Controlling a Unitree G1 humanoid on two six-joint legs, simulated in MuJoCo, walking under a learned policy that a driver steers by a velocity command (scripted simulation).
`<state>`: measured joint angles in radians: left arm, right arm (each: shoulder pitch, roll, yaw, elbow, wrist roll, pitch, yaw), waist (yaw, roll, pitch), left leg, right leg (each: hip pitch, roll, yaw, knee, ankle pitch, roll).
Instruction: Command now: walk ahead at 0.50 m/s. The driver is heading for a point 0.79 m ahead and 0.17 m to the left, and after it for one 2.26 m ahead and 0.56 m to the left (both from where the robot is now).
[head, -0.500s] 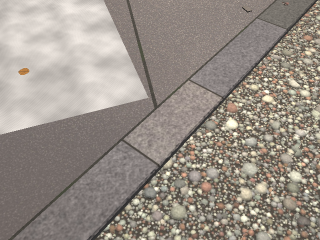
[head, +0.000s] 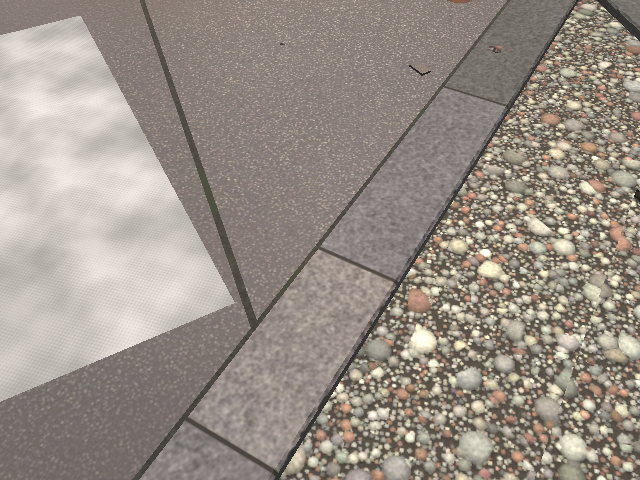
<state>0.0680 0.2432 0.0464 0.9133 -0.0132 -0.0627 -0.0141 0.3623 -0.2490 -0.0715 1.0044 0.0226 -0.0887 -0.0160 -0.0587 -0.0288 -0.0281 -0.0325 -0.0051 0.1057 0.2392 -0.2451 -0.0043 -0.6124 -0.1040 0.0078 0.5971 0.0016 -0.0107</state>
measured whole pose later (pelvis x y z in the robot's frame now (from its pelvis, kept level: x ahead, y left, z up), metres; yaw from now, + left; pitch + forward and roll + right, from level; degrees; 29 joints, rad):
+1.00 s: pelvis +0.49 -0.03 +0.01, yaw +14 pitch +1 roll +2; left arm -0.02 0.26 0.05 0.84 0.00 -0.03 0.01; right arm 0.18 -0.26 -0.10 0.84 0.00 0.01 -0.05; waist -0.06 -0.02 0.04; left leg -0.39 -0.11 -0.08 0.66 -0.43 0.20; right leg -0.44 -0.02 0.09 0.57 -0.11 0.11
